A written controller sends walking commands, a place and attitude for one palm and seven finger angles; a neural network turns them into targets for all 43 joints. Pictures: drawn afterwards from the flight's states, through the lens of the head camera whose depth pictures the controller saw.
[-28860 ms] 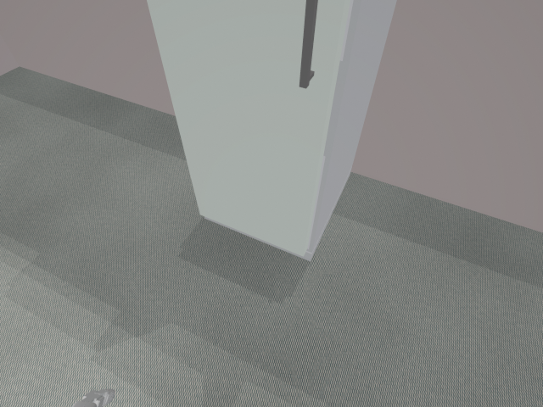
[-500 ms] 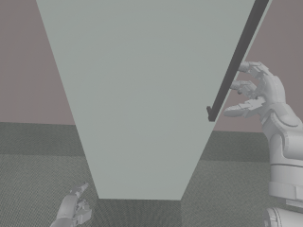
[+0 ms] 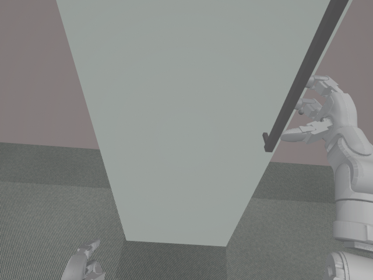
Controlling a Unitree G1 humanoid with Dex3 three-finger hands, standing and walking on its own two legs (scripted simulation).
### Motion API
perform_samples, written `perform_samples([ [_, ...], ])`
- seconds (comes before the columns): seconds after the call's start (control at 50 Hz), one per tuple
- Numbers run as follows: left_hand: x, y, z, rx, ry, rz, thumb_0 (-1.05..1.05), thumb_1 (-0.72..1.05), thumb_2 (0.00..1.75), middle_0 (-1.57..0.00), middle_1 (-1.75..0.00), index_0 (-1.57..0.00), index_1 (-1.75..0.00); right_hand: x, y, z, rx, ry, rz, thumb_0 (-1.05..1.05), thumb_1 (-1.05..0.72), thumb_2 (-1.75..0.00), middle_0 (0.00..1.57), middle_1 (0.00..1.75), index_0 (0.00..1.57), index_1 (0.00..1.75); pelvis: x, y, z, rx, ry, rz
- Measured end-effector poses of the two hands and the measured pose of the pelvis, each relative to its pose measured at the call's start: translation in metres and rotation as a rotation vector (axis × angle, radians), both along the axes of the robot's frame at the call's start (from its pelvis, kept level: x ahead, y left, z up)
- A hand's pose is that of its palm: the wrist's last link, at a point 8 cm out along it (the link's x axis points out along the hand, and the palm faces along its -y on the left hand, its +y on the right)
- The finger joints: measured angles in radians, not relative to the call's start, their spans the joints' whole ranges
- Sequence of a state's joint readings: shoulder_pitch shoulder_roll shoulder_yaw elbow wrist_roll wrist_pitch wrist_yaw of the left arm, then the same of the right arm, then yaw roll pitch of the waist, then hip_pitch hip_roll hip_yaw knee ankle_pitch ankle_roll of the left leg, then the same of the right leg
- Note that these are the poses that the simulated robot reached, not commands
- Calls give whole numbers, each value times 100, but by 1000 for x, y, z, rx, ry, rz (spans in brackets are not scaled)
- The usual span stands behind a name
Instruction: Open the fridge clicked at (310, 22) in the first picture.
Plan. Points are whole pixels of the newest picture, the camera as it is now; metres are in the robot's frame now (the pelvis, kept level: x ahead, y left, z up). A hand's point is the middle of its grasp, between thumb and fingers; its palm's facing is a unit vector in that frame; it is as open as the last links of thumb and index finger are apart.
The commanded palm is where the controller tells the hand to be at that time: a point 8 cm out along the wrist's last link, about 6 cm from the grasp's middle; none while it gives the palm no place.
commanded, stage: slide the fingers in behind the handle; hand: right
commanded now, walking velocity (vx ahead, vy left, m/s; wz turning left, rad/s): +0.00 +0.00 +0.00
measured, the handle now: (296, 78) +0.44 -0.17 +0.27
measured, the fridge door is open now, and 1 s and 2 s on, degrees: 0 0 0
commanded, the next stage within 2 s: move the hooked fingers beside the handle in 0.38 s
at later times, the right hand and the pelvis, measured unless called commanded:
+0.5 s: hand (299, 116) +0.37 -0.17 +0.23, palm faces +0.05 +1.00 -0.03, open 14.2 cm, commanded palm +0.34 -0.21 +0.23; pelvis +0.00 +0.00 +0.00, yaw -1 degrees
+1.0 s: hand (304, 117) +0.37 -0.18 +0.23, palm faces +0.03 +1.00 -0.04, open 14.0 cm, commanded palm +0.34 -0.23 +0.23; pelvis +0.01 +0.00 +0.00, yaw +0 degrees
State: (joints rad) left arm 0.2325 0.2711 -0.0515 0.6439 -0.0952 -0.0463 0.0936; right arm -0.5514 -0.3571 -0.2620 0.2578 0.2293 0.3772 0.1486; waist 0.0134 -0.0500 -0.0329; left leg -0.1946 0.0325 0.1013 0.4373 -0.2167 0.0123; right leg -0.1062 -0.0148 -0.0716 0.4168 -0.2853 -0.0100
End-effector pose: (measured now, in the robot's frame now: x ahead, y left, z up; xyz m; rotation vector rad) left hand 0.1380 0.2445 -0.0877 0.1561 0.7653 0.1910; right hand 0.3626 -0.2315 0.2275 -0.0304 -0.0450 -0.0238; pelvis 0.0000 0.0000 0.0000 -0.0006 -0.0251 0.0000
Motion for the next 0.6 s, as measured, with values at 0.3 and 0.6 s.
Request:
perform_samples([
  [0.3, 43, -17, 14, -13, -91, -75, 1, 91, 90, -20, -30, -21, -30, -17, 2, 0, 0, -8, -8, -1, 51, -30, 30, 120, 29, 120, 3, 0, -1, 2, -8, -13],
  [0.6, 53, -32, 12, -27, -80, -110, 1, 91, 90, -20, -30, -21, -30, -12, 16, 1, -5, -4, 7, -1, 50, -30, 30, 120, 26, 120, 6, -4, -2, 1, -7, -21],
])
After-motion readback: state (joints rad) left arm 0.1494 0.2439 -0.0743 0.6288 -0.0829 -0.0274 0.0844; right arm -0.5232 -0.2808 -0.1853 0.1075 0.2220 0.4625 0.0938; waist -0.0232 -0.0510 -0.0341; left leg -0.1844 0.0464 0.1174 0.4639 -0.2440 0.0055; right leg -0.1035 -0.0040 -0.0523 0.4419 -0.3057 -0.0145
